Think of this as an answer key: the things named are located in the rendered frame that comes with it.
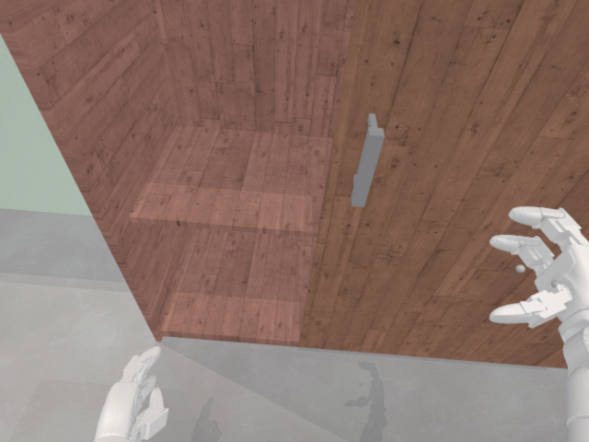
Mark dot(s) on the left robot hand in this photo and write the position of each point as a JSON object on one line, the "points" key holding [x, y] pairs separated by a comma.
{"points": [[125, 400]]}

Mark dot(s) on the right robot forearm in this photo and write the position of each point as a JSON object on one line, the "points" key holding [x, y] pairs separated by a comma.
{"points": [[574, 332]]}

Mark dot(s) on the wardrobe door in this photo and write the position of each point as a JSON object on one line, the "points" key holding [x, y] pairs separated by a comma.
{"points": [[485, 107]]}

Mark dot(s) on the right robot hand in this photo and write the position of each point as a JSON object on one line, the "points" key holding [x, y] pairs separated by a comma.
{"points": [[570, 268]]}

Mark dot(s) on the handle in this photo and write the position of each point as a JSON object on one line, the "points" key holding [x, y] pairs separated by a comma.
{"points": [[372, 147]]}

